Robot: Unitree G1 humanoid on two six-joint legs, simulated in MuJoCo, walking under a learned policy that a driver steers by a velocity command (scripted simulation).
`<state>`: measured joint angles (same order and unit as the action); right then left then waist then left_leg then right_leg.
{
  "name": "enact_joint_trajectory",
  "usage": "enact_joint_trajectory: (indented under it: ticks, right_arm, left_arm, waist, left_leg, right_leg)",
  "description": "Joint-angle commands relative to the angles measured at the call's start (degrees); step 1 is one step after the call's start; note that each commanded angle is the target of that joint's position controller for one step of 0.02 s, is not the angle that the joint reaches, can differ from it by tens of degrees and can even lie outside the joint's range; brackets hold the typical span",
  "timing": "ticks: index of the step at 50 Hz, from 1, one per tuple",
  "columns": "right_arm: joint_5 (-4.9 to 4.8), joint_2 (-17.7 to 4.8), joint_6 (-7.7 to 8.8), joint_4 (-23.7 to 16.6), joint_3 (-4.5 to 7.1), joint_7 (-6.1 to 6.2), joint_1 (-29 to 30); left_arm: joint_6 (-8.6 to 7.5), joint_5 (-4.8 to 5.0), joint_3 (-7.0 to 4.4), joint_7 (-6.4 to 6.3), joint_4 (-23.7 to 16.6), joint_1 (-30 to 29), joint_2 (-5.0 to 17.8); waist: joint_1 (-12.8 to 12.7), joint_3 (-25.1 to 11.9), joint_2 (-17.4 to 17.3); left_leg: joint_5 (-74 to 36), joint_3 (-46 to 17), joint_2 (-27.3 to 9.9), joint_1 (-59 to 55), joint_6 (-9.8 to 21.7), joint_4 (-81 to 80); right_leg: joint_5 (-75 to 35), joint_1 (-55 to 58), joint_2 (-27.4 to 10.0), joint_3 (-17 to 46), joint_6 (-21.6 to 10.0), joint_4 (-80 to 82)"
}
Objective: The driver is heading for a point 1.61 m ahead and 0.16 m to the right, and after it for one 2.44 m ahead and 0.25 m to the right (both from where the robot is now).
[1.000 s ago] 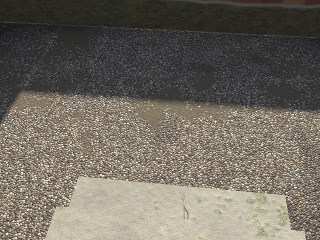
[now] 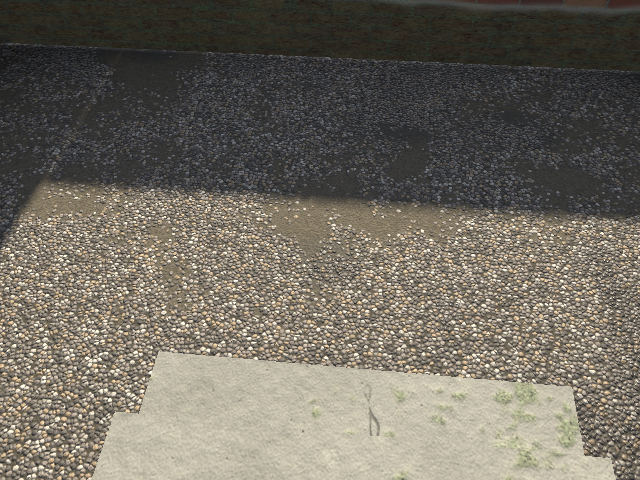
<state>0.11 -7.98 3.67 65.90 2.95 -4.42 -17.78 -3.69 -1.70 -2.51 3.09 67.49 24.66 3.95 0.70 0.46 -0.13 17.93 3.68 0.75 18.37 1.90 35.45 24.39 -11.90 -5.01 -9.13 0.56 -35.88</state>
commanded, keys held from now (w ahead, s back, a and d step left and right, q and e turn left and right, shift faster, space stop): no key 0.70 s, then w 0.30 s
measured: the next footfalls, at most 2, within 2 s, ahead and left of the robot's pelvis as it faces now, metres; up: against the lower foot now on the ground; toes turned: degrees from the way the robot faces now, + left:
right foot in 1.42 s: +0.34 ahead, -0.03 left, -0.18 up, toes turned -2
left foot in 1.86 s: +0.65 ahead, +0.22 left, -0.36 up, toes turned +4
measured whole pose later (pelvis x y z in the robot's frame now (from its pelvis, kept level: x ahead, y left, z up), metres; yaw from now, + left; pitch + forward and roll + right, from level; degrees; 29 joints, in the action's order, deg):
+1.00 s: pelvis +0.05 +0.03 -0.01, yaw +0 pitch +1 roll +0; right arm 3.3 -8.1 5.5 58.4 4.9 -1.3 -14.6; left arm -6.3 -5.3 -3.2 -2.3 66.5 37.4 4.9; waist -4.7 -1.0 1.4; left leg 22.0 2.0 -0.3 29.2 8.7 57.5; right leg 29.7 -8.1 -6.5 -7.8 -2.5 -36.6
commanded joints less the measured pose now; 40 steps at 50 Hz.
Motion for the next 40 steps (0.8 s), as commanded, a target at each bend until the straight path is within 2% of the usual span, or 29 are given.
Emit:
enact_joint_trajectory:
  ticks: [1, 35, 36, 37, 38, 39, 40]
  right_arm:
    - [0.04, -4.0, 0.25, -0.32, 0.55, 0.04, -4.78]
    - [-0.12, -3.46, 0.6, -0.5, 0.31, -0.05, -5.46]
    - [0.13, -4.83, 0.57, -0.4, 0.85, 0.21, -6.25]
    - [0.81, -7.24, 0.6, -0.83, 1.94, 0.77, -6.61]
    - [1.49, -8.43, 0.54, -1.56, 2.77, 1.47, -6.12]
    - [2.03, -7.7, 0.37, -2.53, 3.09, 2.19, -4.65]
    - [2.41, -5.34, 0.31, -3.84, 2.87, 3.01, -1.88]
  left_arm:
    - [-0.05, 0.02, -0.4, -0.04, 0.67, 7.54, 3.3]
    - [-0.27, 0.14, 0.2, -0.26, 0.62, 7.48, 2.71]
    - [-0.2, -0.18, -0.25, -0.54, 0.62, 8.24, 3.84]
    - [-0.15, -1.1, -1.15, -1.19, 0.28, 8.38, 6.05]
    - [-0.23, -2.02, -1.94, -1.97, -0.33, 8.47, 7.47]
    - [-0.59, -2.92, -2.57, -3.0, -0.75, 9.82, 7.86]
    - [-1.25, -3.59, -2.81, -3.92, -0.39, 13.06, 7.14]
  waist:
    - [0.1, 4.11, 1.51]
    - [0.24, 4.15, 1.42]
    - [0.31, 4.22, 1.37]
    - [0.35, 5.86, 2.07]
    - [0.08, 8.31, 2.58]
    - [-1.06, 9.88, 2.99]
    - [-3.12, 10.01, 4.38]
  left_leg:
    - [-12.64, -1.5, -1.42, -1.89, 2.94, -5.31]
    - [-11.59, -1.68, -1.64, -1.6, 3.25, -5.47]
    - [-4.2, -1.97, -1.77, -1.47, 4.02, -6.25]
    - [9.52, -2.76, -1.81, 0.29, 5.39, -6.8]
    - [19.5, -4.28, -2.32, 3.42, 6.87, -7.21]
    - [24.22, -5.96, -2.93, 7.37, 8.58, -6.57]
    - [22.89, -6.54, -2.87, 12.52, 9.34, -3.15]
  right_leg:
    - [-10.72, -5.45, 0.21, 0.19, -0.58, 6.4]
    - [-8.8, -6.77, 0.07, 0.21, -0.69, 6.04]
    - [-2.13, -6.86, 0.05, 0.35, -1.47, 6.64]
    - [7.36, -8.05, -0.73, 1.62, -3.52, 7.79]
    - [15.25, -9.22, -2.47, 4.39, -6.1, 9.83]
    - [20.05, -8.03, -4.75, 8.0, -9.05, 11.57]
    - [20.87, -3.49, -8.05, 13.17, -12.54, 13.33]
Velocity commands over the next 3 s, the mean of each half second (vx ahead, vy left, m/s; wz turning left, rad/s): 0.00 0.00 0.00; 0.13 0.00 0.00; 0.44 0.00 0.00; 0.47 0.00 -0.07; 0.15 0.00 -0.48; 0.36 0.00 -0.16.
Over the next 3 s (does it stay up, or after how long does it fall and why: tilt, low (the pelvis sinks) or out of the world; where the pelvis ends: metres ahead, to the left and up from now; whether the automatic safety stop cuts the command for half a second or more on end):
stays up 1.05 -0.06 -0.62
